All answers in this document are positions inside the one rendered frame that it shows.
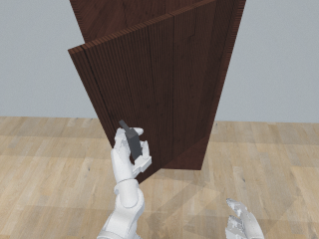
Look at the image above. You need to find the cupboard door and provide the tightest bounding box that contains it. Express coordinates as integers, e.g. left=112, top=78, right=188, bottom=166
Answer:
left=68, top=0, right=240, bottom=184

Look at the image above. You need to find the robot left forearm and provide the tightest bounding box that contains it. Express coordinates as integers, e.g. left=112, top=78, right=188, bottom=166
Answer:
left=97, top=178, right=146, bottom=239

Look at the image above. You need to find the handle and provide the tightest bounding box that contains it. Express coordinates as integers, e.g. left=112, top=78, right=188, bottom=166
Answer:
left=119, top=120, right=143, bottom=160

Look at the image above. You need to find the robot left hand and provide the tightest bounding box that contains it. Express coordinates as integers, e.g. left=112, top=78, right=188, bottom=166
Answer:
left=111, top=127, right=152, bottom=184

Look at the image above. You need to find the robot right hand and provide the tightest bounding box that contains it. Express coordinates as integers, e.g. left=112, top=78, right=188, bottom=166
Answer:
left=225, top=198, right=264, bottom=239

